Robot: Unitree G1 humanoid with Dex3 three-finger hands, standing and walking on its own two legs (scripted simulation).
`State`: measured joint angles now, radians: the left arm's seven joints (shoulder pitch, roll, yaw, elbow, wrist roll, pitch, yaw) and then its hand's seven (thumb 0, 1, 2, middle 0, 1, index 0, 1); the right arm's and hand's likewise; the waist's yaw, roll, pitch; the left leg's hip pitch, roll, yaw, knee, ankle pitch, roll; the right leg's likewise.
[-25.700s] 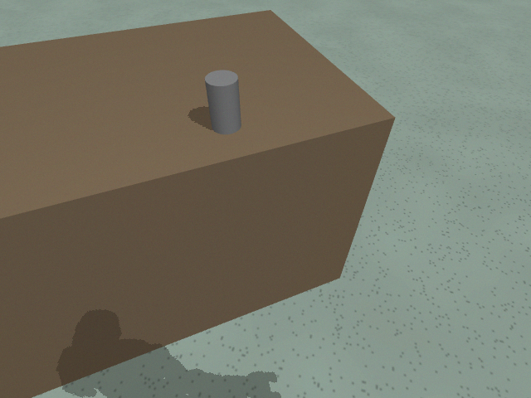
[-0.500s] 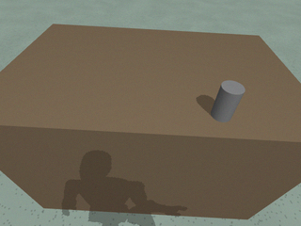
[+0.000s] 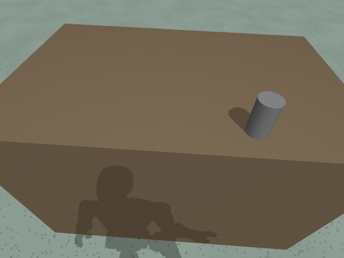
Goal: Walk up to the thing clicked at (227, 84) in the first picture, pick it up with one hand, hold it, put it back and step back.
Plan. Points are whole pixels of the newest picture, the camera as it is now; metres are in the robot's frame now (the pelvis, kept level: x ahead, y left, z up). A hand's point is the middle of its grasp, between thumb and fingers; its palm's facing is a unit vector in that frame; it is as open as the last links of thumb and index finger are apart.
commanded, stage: home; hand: right
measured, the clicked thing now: (263, 116) +0.47 -0.22 +0.08
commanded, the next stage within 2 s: stand in 0.74 s
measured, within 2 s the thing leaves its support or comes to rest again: neither
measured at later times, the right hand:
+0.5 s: hand out of the picture +0.09 -0.25 -0.15, palm faces -0.03 +0.93 -0.36, open 17.4 cm
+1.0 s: hand out of the picture +0.07 -0.26 -0.15, palm faces -0.02 +0.93 -0.36, open 16.1 cm
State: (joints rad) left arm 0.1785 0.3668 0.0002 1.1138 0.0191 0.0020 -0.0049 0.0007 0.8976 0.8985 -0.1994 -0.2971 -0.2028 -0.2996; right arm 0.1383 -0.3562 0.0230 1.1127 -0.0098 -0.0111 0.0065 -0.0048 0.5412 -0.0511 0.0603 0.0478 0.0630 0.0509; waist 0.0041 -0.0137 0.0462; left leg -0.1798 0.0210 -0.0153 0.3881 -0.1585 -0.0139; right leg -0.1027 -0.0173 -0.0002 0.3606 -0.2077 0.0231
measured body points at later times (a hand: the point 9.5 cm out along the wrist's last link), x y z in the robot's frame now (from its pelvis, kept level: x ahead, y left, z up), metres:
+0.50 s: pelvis +0.02 +0.00 +0.00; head +0.02 +0.01 +0.45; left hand +0.09 +0.31 -0.13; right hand +0.09 -0.30 -0.13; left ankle +0.04 +0.13 -0.75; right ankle +0.00 -0.14 -0.74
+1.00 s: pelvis +0.01 +0.00 +0.00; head +0.01 +0.01 +0.45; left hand +0.07 +0.30 -0.14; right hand +0.07 -0.31 -0.13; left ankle +0.04 +0.13 -0.75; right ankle +0.00 -0.14 -0.75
